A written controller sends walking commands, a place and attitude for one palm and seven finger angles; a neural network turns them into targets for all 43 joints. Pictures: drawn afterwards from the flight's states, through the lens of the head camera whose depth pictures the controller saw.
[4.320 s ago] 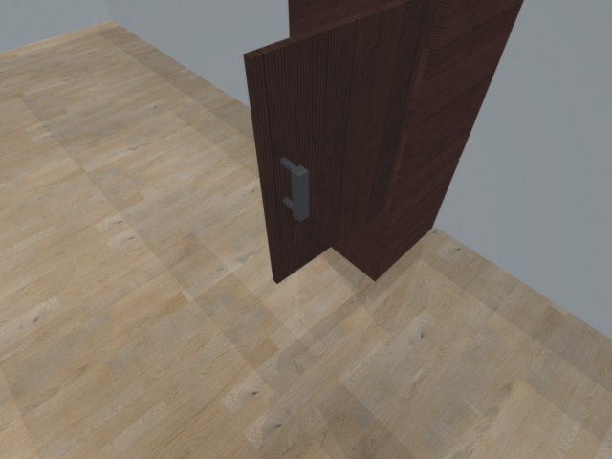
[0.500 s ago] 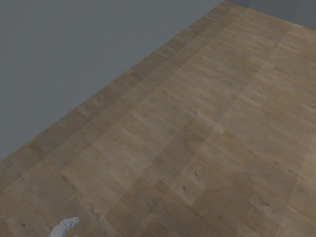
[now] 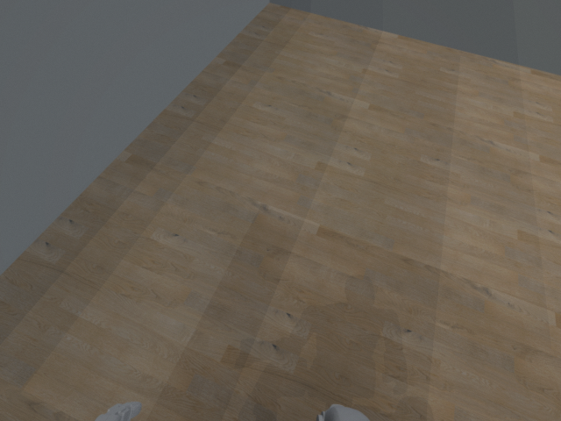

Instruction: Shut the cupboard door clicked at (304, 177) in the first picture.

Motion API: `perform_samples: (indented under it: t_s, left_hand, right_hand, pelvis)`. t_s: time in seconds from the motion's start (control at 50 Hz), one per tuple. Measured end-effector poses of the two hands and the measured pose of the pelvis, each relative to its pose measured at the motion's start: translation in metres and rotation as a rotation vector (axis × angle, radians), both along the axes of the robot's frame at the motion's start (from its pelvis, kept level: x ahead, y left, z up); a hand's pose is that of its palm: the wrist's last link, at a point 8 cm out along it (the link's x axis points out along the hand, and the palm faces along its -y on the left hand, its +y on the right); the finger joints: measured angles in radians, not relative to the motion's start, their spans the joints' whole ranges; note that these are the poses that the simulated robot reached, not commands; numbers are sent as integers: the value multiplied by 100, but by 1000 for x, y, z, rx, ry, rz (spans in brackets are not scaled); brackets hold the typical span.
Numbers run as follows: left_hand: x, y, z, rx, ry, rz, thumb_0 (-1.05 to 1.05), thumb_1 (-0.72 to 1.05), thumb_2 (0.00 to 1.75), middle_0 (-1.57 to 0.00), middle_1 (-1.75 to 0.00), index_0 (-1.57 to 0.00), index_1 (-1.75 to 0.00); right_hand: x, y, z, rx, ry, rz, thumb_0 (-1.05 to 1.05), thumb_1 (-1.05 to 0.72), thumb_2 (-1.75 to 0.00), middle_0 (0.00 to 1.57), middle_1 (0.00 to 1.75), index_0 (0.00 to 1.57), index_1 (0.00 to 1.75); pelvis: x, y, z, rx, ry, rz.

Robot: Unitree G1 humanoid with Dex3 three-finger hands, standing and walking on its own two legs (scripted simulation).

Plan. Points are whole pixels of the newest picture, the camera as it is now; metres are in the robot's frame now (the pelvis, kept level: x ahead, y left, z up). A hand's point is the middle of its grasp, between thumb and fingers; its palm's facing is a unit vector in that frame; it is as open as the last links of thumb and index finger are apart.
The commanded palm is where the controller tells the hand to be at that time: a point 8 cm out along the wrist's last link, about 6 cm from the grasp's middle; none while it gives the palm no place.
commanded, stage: walk around to get in front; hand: left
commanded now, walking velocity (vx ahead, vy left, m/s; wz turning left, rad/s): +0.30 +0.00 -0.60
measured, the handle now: out of the picture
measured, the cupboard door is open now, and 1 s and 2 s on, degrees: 86 86 86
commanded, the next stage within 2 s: walk to a spot facing it in 1.00 s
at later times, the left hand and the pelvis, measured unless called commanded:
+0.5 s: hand (210, 334) +0.28 +0.14 -0.20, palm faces -0.30 -0.94 -0.15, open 7.4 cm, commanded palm none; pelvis +0.18 -0.03 -0.02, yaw -18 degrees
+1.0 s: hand (300, 232) +0.51 -0.02 -0.17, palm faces -0.47 -0.86 -0.20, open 7.2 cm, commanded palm none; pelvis +0.36 -0.16 +0.00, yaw -29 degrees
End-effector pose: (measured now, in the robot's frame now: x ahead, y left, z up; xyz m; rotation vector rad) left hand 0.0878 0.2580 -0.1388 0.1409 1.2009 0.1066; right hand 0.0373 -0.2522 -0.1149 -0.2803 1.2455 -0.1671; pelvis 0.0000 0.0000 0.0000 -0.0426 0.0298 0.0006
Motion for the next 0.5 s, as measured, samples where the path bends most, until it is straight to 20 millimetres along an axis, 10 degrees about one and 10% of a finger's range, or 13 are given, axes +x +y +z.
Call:
perform_samples:
  t_s: [0.2,0.42,0.5]
  left_hand:
    - [126,-52,-3,53,-133,-187,0,91,90,-20,-30,-20,-30]
    - [158,-61,-27,1,82,-247,0,90,90,-20,-30,-20,-30]
    - [203,-68,-30,-1,103,-296,1,91,90,-20,-30,-20,-30]
  right_hand:
    - [-40,-44,-36,32,169,-227,1,-90,-89,20,30,20,30]
    - [114,-45,-12,-7,-151,-248,1,-91,-89,20,30,20,30]
    - [129,-33,-11,-4,-156,-294,1,-91,-89,20,30,20,30]
  pelvis:
    - [55,-34,-25,21,-25,-118]
    - [143,-27,-20,14,-17,-255]
    - [175,-31,-18,24,-14,-308]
